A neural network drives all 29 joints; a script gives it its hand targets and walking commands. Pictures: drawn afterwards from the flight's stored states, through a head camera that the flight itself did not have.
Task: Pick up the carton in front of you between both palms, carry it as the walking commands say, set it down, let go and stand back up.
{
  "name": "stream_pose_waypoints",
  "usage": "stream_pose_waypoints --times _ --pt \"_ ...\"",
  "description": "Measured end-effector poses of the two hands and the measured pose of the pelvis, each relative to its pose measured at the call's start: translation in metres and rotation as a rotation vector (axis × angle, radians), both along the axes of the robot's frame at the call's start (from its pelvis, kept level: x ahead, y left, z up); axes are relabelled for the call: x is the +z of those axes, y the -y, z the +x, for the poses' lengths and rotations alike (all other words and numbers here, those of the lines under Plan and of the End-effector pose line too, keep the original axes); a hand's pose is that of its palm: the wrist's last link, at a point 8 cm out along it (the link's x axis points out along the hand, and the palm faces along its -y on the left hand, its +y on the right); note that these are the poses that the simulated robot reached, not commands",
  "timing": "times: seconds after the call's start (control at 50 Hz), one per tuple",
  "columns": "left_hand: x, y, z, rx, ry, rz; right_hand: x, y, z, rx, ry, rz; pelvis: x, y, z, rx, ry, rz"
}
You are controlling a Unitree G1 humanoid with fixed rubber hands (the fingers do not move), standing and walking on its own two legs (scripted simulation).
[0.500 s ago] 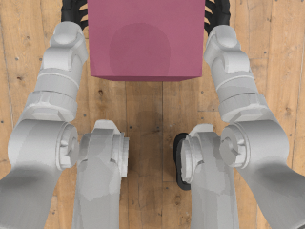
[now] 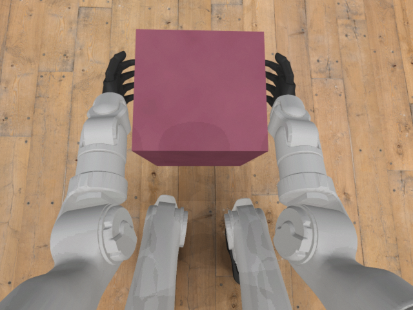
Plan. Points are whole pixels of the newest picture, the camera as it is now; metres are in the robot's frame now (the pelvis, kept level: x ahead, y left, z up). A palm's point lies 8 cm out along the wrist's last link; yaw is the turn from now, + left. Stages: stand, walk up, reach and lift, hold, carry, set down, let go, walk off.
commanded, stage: reach and lift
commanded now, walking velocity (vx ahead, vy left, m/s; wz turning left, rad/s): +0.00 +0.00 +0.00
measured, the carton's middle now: (199, 112) +0.49 +0.03 -0.13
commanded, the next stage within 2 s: none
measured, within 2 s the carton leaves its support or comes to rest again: neither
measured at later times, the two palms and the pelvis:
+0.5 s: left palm (81, 74) +0.45 +0.17 +0.10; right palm (338, 78) +0.46 -0.13 +0.10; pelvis +0.05 +0.00 +0.14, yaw +1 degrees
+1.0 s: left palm out of the picture +0.41 +0.16 +0.25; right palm out of the picture +0.41 -0.14 +0.25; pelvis +0.10 +0.00 +0.26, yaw +1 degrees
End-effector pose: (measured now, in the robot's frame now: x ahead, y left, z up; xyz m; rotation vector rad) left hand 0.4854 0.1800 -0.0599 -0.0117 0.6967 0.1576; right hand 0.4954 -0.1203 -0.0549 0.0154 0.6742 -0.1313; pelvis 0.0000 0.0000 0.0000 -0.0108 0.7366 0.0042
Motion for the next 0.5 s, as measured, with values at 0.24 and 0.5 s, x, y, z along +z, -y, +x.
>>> stream_pose_waypoints --times 0.24,0.5 --pt "0.068 0.005 -0.017 0.007 0.006 -0.013 0.068 0.005 -0.018 -0.01 0.006 0.01 0.059 0.001 0.022 0.004 0.048 0.002" --pt "0.155 0.01 -0.039 0.012 -0.004 -0.02 0.155 0.01 -0.04 -0.012 -0.004 0.013 0.137 0.001 0.051 0.008 0.177 0.007"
